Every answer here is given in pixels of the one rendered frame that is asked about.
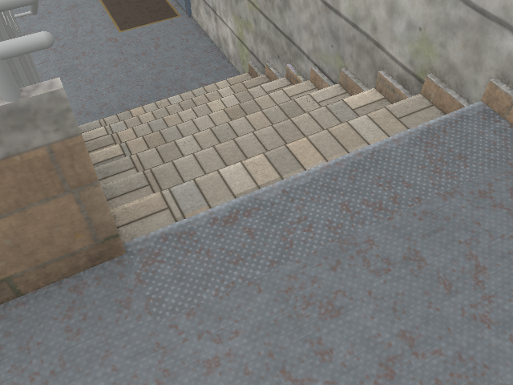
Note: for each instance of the stairs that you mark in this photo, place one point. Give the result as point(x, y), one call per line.
point(174, 158)

